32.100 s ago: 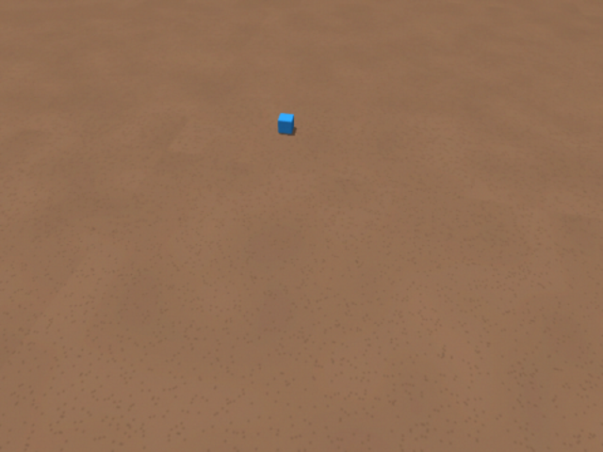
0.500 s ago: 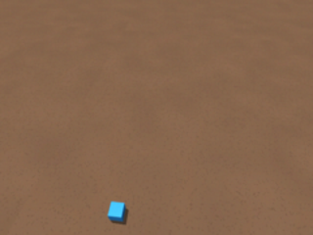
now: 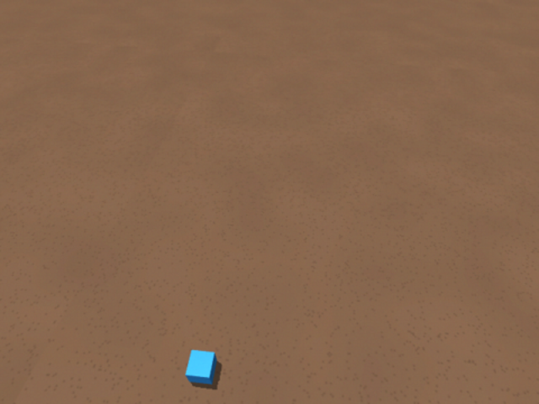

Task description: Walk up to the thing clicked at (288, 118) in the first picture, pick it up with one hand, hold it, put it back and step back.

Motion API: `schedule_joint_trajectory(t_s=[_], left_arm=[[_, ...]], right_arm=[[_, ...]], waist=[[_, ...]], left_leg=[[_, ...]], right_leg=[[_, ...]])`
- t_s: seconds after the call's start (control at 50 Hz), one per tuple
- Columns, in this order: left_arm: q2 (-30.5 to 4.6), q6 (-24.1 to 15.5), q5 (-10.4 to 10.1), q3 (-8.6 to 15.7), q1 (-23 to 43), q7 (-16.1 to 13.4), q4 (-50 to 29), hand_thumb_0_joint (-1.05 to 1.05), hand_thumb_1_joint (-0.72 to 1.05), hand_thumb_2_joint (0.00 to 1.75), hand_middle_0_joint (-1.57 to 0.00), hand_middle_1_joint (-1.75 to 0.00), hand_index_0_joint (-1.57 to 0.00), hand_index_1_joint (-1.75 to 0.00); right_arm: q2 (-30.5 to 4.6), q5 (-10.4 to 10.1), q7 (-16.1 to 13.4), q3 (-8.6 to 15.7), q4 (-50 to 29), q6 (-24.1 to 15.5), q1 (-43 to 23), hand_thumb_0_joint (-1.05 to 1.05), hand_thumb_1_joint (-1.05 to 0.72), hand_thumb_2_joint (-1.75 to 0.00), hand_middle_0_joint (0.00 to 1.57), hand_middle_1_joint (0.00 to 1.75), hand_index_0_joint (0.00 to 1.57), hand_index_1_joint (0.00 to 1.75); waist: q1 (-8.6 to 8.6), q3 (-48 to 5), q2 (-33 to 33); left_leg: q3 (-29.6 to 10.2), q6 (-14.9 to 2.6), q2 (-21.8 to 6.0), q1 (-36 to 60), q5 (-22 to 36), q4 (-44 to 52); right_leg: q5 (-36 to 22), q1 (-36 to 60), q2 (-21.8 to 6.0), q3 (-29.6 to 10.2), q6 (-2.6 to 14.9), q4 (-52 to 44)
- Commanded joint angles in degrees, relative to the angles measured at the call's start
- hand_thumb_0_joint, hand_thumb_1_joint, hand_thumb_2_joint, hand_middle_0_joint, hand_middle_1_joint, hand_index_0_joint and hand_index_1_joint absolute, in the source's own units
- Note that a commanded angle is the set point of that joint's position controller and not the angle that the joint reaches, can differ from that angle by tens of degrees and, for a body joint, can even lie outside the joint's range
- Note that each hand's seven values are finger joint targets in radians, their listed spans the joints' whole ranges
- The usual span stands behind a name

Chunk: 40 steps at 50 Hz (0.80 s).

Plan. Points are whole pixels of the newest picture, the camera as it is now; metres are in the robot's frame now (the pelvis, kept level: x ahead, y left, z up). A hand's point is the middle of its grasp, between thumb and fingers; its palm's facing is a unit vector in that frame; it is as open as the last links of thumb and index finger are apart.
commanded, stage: stand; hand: left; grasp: from above
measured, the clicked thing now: (201, 367) +0.40 +0.23 -0.74
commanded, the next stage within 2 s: step back in 0.70 s
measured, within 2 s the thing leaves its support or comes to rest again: neither
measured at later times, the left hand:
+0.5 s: hand out of the picture +0.06 +0.24 -0.16, palm faces +0.01 -0.94 -0.34, open 7.4 cm
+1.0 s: hand out of the picture +0.09 +0.29 -0.18, palm faces +0.00 -0.93 -0.37, open 7.4 cm
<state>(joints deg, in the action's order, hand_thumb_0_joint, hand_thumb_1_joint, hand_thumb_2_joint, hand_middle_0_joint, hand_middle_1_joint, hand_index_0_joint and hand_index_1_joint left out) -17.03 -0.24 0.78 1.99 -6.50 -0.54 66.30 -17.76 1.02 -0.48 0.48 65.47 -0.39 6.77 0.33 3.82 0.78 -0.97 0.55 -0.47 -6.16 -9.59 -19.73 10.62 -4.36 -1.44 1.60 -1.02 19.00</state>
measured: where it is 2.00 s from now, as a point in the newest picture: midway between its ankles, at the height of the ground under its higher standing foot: outside the picture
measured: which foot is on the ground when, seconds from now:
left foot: down 0.00-1.00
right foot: down 0.00-1.00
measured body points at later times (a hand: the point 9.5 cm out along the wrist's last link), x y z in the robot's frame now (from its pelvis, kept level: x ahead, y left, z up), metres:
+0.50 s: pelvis +0.00 -0.01 +0.00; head +0.01 -0.01 +0.45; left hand +0.06 +0.29 -0.13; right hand +0.07 -0.30 -0.14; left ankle +0.02 +0.13 -0.75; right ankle +0.00 -0.13 -0.75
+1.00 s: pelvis -0.03 +0.02 -0.02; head +0.03 +0.03 +0.42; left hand +0.09 +0.34 -0.15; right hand +0.04 -0.31 -0.14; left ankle -0.04 +0.12 -0.75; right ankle +0.00 -0.13 -0.75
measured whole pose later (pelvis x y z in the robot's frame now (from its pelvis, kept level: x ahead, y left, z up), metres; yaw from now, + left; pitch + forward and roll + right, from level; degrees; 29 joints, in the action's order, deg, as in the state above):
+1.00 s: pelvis -0.03 +0.02 -0.02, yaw +1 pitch -1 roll -1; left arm -21.9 2.3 0.8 4.0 -2.2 -0.7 55.8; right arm -23.9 0.2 1.1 3.0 57.7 2.1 6.6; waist -1.5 8.8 -0.4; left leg -1.1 -2.2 1.5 -16.6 -19.0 -38.1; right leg 15.8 -19.0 -3.3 1.8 -1.3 35.6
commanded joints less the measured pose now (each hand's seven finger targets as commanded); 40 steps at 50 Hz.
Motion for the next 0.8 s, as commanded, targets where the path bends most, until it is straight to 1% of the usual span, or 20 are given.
schedule_joint_trajectory(t_s=[0.0, 0.08, 0.12, 0.18, 0.22, 0.3, 0.34, 0.36, 0.4, 0.46, 0.52, 0.54, 0.56, 0.64, 0.66, 0.68, 0.7, 0.72, 0.76, 0.78], left_arm=[[-11.55, -1.00, 0.16, 1.70, 1.89, -0.78, -3.46, 0.00, 0.90, 0.90, -0.20, -0.30, -0.20, -0.30], [-12.44, -0.99, 0.25, 1.81, 1.97, -0.53, -3.50, 0.00, 0.90, 0.90, -0.20, -0.30, -0.20, -0.30], [-12.72, -1.09, 0.23, 1.87, 2.07, -0.46, -3.98, 0.00, 0.90, 0.90, -0.20, -0.30, -0.20, -0.30], [-12.78, -1.09, 0.14, 1.81, 2.27, -0.41, -3.88, 0.00, 0.90, 0.90, -0.20, -0.30, -0.20, -0.30], [-12.76, -1.16, 0.15, 1.63, 1.95, -0.32, -3.96, 0.00, 0.90, 0.90, -0.20, -0.30, -0.20, -0.30], [-13.28, -1.13, 0.14, 1.66, 2.01, -0.25, -4.17, 0.00, 0.90, 0.90, -0.20, -0.30, -0.20, -0.30], [-13.13, -1.06, 0.04, 1.57, 2.02, -0.18, -4.00, 0.00, 0.90, 0.90, -0.20, -0.30, -0.20, -0.30], [-13.33, -1.16, 0.06, 1.63, 2.04, -0.21, -4.19, 0.00, 0.90, 0.90, -0.20, -0.30, -0.20, -0.30], [-13.51, -1.20, 0.11, 1.54, 1.70, -0.27, -4.11, 0.00, 0.90, 0.90, -0.20, -0.30, -0.20, -0.30], [-13.30, -1.32, -0.15, 1.31, 1.83, -0.21, -4.18, 0.00, 0.90, 0.90, -0.20, -0.30, -0.20, -0.30], [-13.52, -1.53, -0.09, 1.30, 1.54, -0.25, -4.42, 0.00, 0.90, 0.90, -0.20, -0.30, -0.20, -0.30], [-13.84, -1.54, -0.12, 1.34, 2.22, -0.28, -4.48, 0.00, 0.90, 0.90, -0.20, -0.30, -0.20, -0.30], [-13.78, -1.62, -0.12, 1.28, 2.03, -0.31, -4.74, 0.00, 0.90, 0.90, -0.20, -0.30, -0.20, -0.30], [-14.03, -1.50, -0.18, 1.28, 2.19, -0.36, -4.61, 0.00, 0.90, 0.90, -0.20, -0.30, -0.20, -0.30], [-14.01, -1.39, -0.19, 1.34, 2.18, -0.30, -4.53, 0.00, 0.90, 0.90, -0.20, -0.30, -0.20, -0.30], [-18.42, -0.87, -1.05, 3.86, 2.32, -0.65, -5.66, 0.00, 0.90, 0.90, -0.20, -0.30, -0.20, -0.30], [-17.98, -0.63, -1.29, 4.12, 1.27, -0.94, -6.09, 0.00, 0.90, 0.90, -0.20, -0.30, -0.20, -0.30], [-17.54, -0.47, -1.24, 4.15, 0.97, -1.03, -6.75, 0.00, 0.90, 0.90, -0.20, -0.30, -0.20, -0.30], [-17.94, -0.36, -1.11, 4.63, 1.15, -1.01, -8.35, 0.00, 0.90, 0.90, -0.20, -0.30, -0.20, -0.30], [-18.13, -0.19, -1.00, 4.69, 2.45, -0.98, -9.46, 0.00, 0.90, 0.90, -0.20, -0.30, -0.20, -0.30]], right_arm=[[-11.12, -0.01, -0.88, 2.03, -3.07, -1.16, -1.84, 0.00, -0.90, -0.90, 0.20, 0.30, 0.20, 0.30], [-11.58, 0.07, -0.68, 2.11, -3.28, -1.11, -1.87, 0.00, -0.90, -0.90, 0.20, 0.30, 0.20, 0.30], [-11.87, 0.01, -0.61, 2.12, -3.38, -1.24, -2.07, 0.00, -0.90, -0.90, 0.20, 0.30, 0.20, 0.30], [-12.02, -0.02, -0.61, 2.00, -3.35, -1.27, -2.22, 0.00, -0.90, -0.90, 0.20, 0.30, 0.20, 0.30], [-12.03, -0.11, -0.52, 2.04, -3.61, -1.37, -3.11, 0.00, -0.90, -0.90, 0.20, 0.30, 0.20, 0.30], [-12.62, -0.04, -0.55, 2.06, -3.41, -1.35, -2.77, 0.00, -0.90, -0.90, 0.20, 0.30, 0.20, 0.30], [-12.49, -0.07, -0.51, 1.82, -3.14, -1.27, -2.40, 0.00, -0.90, -0.90, 0.20, 0.30, 0.20, 0.30], [-12.75, -0.03, -0.49, 1.90, -3.27, -1.36, -2.31, 0.00, -0.90, -0.90, 0.20, 0.30, 0.20, 0.30], [-12.79, -0.08, -0.44, 2.03, -3.40, -1.31, -2.87, 0.00, -0.90, -0.90, 0.20, 0.30, 0.20, 0.30], [-12.89, -0.17, -0.37, 1.88, -3.08, -1.33, -2.04, 0.00, -0.90, -0.90, 0.20, 0.30, 0.20, 0.30], [-13.10, -0.09, -0.32, 1.95, -3.35, -1.29, -2.54, 0.00, -0.90, -0.90, 0.20, 0.30, 0.20, 0.30], [-12.87, -0.10, -0.35, 1.86, -3.26, -1.23, -2.16, 0.00, -0.90, -0.90, 0.20, 0.30, 0.20, 0.30], [-13.12, -0.11, -0.35, 1.91, -3.36, -1.27, -2.23, 0.00, -0.90, -0.90, 0.20, 0.30, 0.20, 0.30], [-12.81, -0.14, -0.36, 1.72, -3.15, -1.21, -2.07, 0.00, -0.90, -0.90, 0.20, 0.30, 0.20, 0.30], [-12.80, -0.13, -0.41, 1.58, -2.91, -1.16, -1.87, 0.00, -0.90, -0.90, 0.20, 0.30, 0.20, 0.30], [-16.86, -0.72, -0.01, 2.82, -4.10, -0.10, -4.19, 0.00, -0.90, -0.90, 0.20, 0.30, 0.20, 0.30], [-15.55, -1.09, 0.00, 2.81, -4.84, 0.24, -3.63, 0.00, -0.90, -0.90, 0.20, 0.30, 0.20, 0.30], [-15.44, -1.24, 0.04, 2.98, -5.19, 0.41, -3.12, 0.00, -0.90, -0.90, 0.20, 0.30, 0.20, 0.30], [-15.22, -1.51, 0.19, 3.29, -6.38, 0.80, -2.63, 0.00, -0.90, -0.90, 0.20, 0.30, 0.20, 0.30], [-14.92, -1.39, 0.25, 3.44, -6.68, 1.06, -1.29, 0.00, -0.90, -0.90, 0.20, 0.30, 0.20, 0.30]], waist=[[0.03, -3.00, -0.35], [-0.28, -1.74, -0.60], [-0.18, -3.20, 0.20], [-0.15, -3.11, 0.25], [0.06, -3.88, -0.24], [-0.11, -3.63, -0.20], [-0.24, -2.86, 0.11], [-0.19, -3.86, 0.01], [-0.11, -4.18, -1.13], [-0.37, -3.56, -0.59], [-0.19, -4.88, -1.13], [-0.57, -4.68, -1.43], [-0.37, -5.61, -1.02], [-0.47, -5.30, -1.04], [-0.34, -3.99, -0.93], [-0.37, 2.01, -1.42], [-0.48, 1.10, -1.69], [-0.63, -0.10, -2.03], [-0.81, -4.55, -3.45], [-1.45, -6.42, -4.90]], left_leg=[[-5.28, -1.66, -6.24, -0.54, 6.52, 3.60], [-5.35, -1.60, -5.88, -1.92, 1.19, 4.58], [-5.29, -1.74, -5.99, -1.38, 2.75, 4.24], [-5.69, -1.74, -6.26, -1.60, 1.96, 4.63], [-5.71, -1.71, -6.35, 0.04, 4.62, 4.14], [-5.43, -1.58, -6.23, -0.09, 3.69, 4.11], [-5.57, -1.47, -6.16, -1.28, 1.68, 4.59], [-5.55, -1.67, -6.29, -0.98, 3.50, 4.34], [-5.46, -1.69, -6.42, 0.72, 5.41, 3.77], [-5.41, -1.54, -6.28, -0.13, 4.99, 3.86], [-5.07, -1.64, -6.37, 0.84, 6.91, 2.92], [-5.12, -1.46, -6.32, 0.32, 6.92, 3.26], [-4.93, -1.49, -6.43, 1.13, 8.91, 2.93], [-4.86, -1.46, -6.48, 0.44, 8.17, 3.13], [-4.94, -1.34, -6.35, -0.43, 6.88, 3.67], [-5.60, -2.48, -5.46, -5.51, 14.49, -2.22], [-4.78, -2.66, -5.17, -5.85, 15.96, -4.19], [-4.14, -2.94, -4.73, -5.53, 14.97, -5.27], [-2.90, -2.98, -2.90, -4.23, 14.14, -11.63], [-1.77, -2.74, -1.51, -5.32, 10.56, -14.02]], right_leg=[[-3.84, -0.42, -5.65, -4.41, 1.31, -3.55], [-0.42, -1.56, -5.59, -4.75, 1.44, -4.23], [-2.46, -0.59, -5.91, -5.00, 1.63, -3.78], [-1.64, -0.43, -5.91, -4.93, 1.71, -3.46], [-2.57, -1.20, -5.89, -4.68, 1.72, -3.45], [-2.20, -1.63, -5.96, -5.04, 1.84, -3.75], [-1.50, -1.60, -5.87, -4.94, 1.83, -3.56], [-3.01, -0.73, -6.13, -5.15, 1.89, -3.39], [-2.77, -1.78, -5.93, -4.94, 1.77, -3.70], [-2.65, -1.47, -6.06, -5.25, 1.84, -4.01], [-5.43, -0.82, -6.30, -5.23, 1.73, -3.88], [-5.58, -0.66, -6.35, -5.42, 1.76, -3.80], [-7.76, -0.17, -6.47, -5.22, 1.79, -3.45], [-7.67, 0.25, -6.52, -5.27, 1.78, -3.34], [-6.17, -0.26, -6.22, -5.09, 1.76, -3.42], [-14.51, -5.06, -5.61, -5.74, 2.30, 1.20], [-15.81, -5.16, -5.65, -5.26, 3.22, 2.08], [-15.75, -4.86, -5.94, -5.38, 3.86, 2.34], [-18.50, -4.76, -8.18, -7.37, 6.72, 2.62], [-18.49, -4.11, -10.03, -9.19, 8.15, 2.29]])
